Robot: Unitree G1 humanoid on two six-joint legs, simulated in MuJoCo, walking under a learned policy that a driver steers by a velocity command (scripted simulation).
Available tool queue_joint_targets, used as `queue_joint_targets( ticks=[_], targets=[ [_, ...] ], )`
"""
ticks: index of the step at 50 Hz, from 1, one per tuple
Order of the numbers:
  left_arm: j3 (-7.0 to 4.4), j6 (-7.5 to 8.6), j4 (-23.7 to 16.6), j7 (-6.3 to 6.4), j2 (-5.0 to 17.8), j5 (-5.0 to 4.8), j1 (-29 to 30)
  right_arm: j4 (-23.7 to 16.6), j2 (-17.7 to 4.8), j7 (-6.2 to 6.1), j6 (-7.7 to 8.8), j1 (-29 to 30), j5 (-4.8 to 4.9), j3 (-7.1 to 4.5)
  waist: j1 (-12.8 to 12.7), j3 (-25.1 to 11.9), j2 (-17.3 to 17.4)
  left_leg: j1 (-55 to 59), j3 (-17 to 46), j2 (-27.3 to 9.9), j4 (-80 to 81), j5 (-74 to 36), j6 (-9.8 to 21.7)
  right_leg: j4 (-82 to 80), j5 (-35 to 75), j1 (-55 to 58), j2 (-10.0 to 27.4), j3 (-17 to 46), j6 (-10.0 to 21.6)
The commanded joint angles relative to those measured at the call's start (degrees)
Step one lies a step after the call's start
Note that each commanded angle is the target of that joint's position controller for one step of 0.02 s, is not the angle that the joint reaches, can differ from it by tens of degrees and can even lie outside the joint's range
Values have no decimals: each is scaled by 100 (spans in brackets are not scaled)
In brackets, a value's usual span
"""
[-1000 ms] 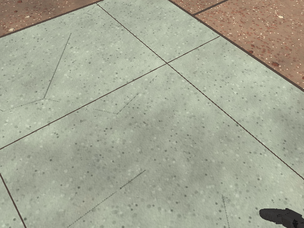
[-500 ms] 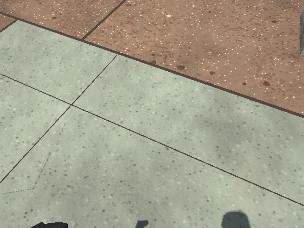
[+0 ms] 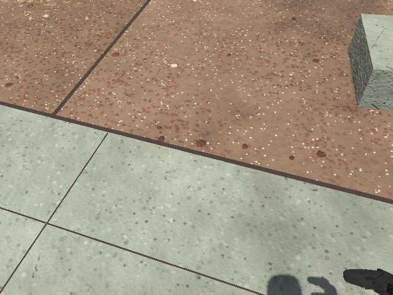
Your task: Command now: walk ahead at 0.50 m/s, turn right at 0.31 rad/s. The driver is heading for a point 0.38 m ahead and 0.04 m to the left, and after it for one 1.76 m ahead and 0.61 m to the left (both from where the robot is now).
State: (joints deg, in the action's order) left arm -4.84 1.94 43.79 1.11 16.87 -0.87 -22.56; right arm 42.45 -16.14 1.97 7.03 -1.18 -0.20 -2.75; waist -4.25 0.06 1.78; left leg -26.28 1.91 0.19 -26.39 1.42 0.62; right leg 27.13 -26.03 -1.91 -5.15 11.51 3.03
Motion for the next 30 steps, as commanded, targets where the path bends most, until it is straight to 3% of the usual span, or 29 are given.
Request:
queue_joint_targets(
  ticks=[1,2,3,4,5,6,7,9,12,14,16,20,22,23,24,25,26,27,28,30],
  targets=[
    [38,80,-390,-7,173,24,-413,18,-1475,-65,111,-1741,-156,-469,779,-1681,382,3970,2114,-1586,-71,477,1179,2932,1988,-2170,324,-11,71],
    [84,138,-354,-1,181,-97,-781,303,-1417,10,36,-2186,-4,-494,754,-1930,1757,4676,4268,-2294,834,2059,1732,4304,-679,-3584,-53,-219,-158],
    [-17,164,-362,-7,691,-155,-306,229,-956,21,17,-1935,127,-354,881,-1124,956,4167,4098,-2170,1072,3016,1515,4791,-480,-4192,263,45,-131],
    [-31,172,-481,-13,783,-124,307,151,-744,-3,-35,-1595,85,-283,893,-543,454,3467,3245,-1949,1100,2817,1292,4797,-26,-4262,509,-162,-103],
    [-21,192,-583,-24,721,-37,676,132,-645,-13,-74,-1318,17,-231,780,-104,178,2729,2621,-1700,1243,2202,1220,4475,318,-4160,704,-351,-94],
    [-40,200,-607,-40,666,33,769,127,-519,-30,-76,-1156,-31,-178,632,23,207,2311,2220,-1510,1354,1678,1167,4076,606,-3948,922,-401,-85],
    [-29,196,-588,-63,562,30,690,139,-477,-42,-71,-1109,-62,-150,523,30,328,2042,1940,-1360,1464,1275,1130,3839,762,-3664,1030,-465,-96],
    [18,176,-557,-81,359,25,617,221,-526,-57,-44,-1196,-4,-153,463,-22,413,1875,1537,-1265,1641,693,1211,3434,881,-3515,1104,-630,-162],
    [100,194,-732,-85,210,71,1124,336,-799,-110,-53,-1362,56,-217,566,70,247,1893,1075,-1267,1848,30,1283,2433,1554,-3686,1184,-778,-297],
    [145,233,-818,-114,125,76,1519,402,-857,-133,-99,-1511,100,-223,695,121,221,1853,765,-1111,1875,-191,1179,1662,2193,-3503,1118,-884,-341],
    [167,278,-906,-156,83,54,1904,497,-892,-150,-152,-1742,148,-220,814,197,195,1775,597,-994,1800,-315,1098,988,2674,-3177,947,-978,-401],
    [143,371,-1060,-267,188,-10,2439,653,-949,-188,-278,-2150,194,-230,918,285,254,2075,862,-1185,1464,-236,1021,305,2758,-2860,724,-949,-396],
    [80,423,-1045,-290,361,-17,2310,672,-1038,-226,-339,-2144,197,-266,730,219,356,2256,1077,-1312,1169,-310,906,38,2441,-2479,676,-899,-290],
    [25,444,-959,-275,466,-12,1993,665,-1072,-238,-362,-2066,197,-276,499,76,380,2198,1047,-1267,846,-646,816,-146,2362,-1937,628,-965,-188],
    [-93,454,-769,-227,687,25,1350,642,-972,-239,-365,-2047,173,-239,179,-329,309,1990,870,-989,126,-1133,665,-244,2312,-917,609,-1022,-30],
    [-206,456,-631,-163,1027,139,396,483,-664,-225,-340,-1918,79,-122,-278,-1128,-2,1134,639,-655,-1335,-445,446,44,2365,646,1388,-354,317],
    [-330,366,-510,-137,1533,195,-153,329,-58,-226,-248,-2573,84,61,-141,-2052,-1500,-893,-3,118,-3386,2109,50,-177,1700,2639,2858,1817,1093],
    [-225,323,-460,-149,1087,153,-251,374,-436,-220,-190,-2515,214,-19,-228,-2146,-1648,-1575,479,0,-4318,3220,26,-729,758,2452,2992,2814,1268],
    [-116,321,-463,-143,775,101,96,276,-838,-218,-191,-2086,297,-149,-209,-1235,-1215,-1934,520,-264,-4628,2812,50,-885,556,1754,2778,2026,1038],
    [6,334,-439,-165,407,104,773,187,-747,-230,-265,-1647,209,-178,85,-381,-839,-1700,349,-612,-4328,2042,16,-1272,1154,413,2315,833,825]
  ],
)
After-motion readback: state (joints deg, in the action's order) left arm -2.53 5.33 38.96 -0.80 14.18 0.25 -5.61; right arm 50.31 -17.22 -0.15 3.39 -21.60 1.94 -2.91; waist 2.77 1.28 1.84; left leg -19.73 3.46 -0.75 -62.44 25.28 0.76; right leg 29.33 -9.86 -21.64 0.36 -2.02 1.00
